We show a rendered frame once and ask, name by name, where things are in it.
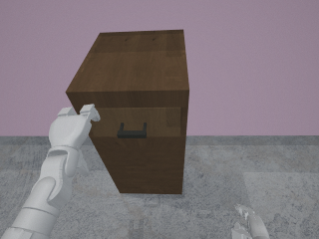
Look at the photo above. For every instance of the robot left forearm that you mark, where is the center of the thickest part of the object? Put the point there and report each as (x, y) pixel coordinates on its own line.
(49, 194)

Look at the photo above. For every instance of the left robot hand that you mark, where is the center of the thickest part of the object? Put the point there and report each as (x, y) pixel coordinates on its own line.
(70, 129)

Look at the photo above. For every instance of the cabinet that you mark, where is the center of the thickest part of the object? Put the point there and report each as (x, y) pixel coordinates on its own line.
(137, 69)

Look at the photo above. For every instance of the drawer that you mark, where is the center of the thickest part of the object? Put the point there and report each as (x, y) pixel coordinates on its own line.
(160, 121)

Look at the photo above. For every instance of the right robot hand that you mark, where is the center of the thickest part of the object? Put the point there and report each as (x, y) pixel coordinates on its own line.
(255, 226)

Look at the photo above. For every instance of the handle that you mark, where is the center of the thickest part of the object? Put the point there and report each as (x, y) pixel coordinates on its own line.
(132, 133)

